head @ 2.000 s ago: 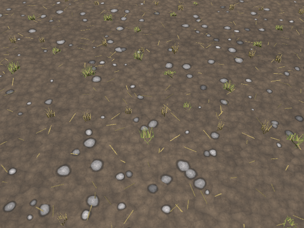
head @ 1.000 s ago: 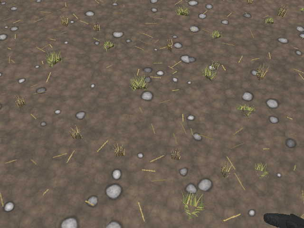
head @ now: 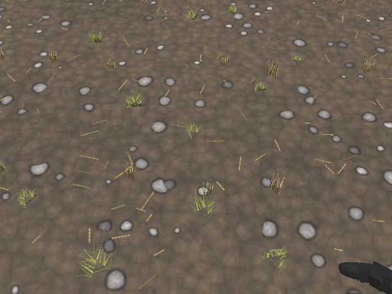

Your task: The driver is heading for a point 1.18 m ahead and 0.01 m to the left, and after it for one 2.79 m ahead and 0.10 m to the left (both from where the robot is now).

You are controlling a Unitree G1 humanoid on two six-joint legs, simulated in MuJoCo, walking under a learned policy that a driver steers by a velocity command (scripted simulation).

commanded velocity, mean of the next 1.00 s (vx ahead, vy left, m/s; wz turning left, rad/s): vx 0.50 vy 0.00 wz -0.19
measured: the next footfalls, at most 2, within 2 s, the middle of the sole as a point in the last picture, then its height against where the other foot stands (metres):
right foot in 0.48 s outside the picture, level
left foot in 1.00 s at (210, 236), level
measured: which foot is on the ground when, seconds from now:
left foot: down 0.00-0.50, up 0.52-0.98, down 1.00-1.00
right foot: up 0.00-0.46, down 0.48-1.00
